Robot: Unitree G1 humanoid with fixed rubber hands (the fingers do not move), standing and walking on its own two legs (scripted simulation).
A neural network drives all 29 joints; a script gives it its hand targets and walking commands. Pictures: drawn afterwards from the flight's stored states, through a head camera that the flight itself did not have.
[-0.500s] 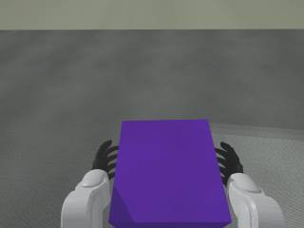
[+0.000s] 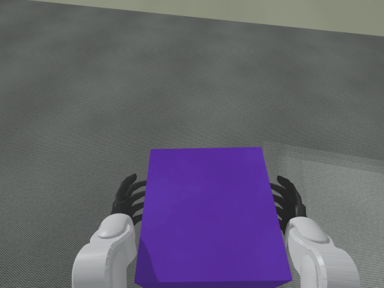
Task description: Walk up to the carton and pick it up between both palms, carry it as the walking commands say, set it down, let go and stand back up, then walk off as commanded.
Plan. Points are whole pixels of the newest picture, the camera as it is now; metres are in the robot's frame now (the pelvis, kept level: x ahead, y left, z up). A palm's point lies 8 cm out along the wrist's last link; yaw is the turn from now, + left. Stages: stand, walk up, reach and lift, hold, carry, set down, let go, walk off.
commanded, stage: carry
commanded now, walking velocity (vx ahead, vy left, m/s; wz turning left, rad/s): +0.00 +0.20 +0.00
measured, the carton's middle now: (206, 229) +0.25 +0.01 +0.01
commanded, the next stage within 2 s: none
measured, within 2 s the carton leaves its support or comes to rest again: neither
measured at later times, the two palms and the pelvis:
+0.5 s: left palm (26, 242) +0.19 +0.30 +0.08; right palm (207, 247) +0.19 +0.01 +0.09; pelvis -0.05 +0.15 -0.01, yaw +0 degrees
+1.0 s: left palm out of the picture +0.14 +0.42 +0.10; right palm out of the picture +0.13 +0.12 +0.09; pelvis -0.11 +0.28 +0.00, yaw -1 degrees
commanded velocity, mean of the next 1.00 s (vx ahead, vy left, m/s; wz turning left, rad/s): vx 0.00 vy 0.20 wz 0.00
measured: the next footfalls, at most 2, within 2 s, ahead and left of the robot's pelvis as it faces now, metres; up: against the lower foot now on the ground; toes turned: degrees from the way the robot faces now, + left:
right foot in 0.12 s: +0.01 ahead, -0.07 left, +0.00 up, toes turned -9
left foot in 0.44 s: +0.02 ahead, +0.28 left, +0.00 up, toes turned +6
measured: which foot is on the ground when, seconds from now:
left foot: down 0.00-0.12, up 0.14-0.42, down 0.44-0.76, up 0.78-1.00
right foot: up 0.00-0.10, down 0.12-0.44, up 0.46-0.74, down 0.76-1.00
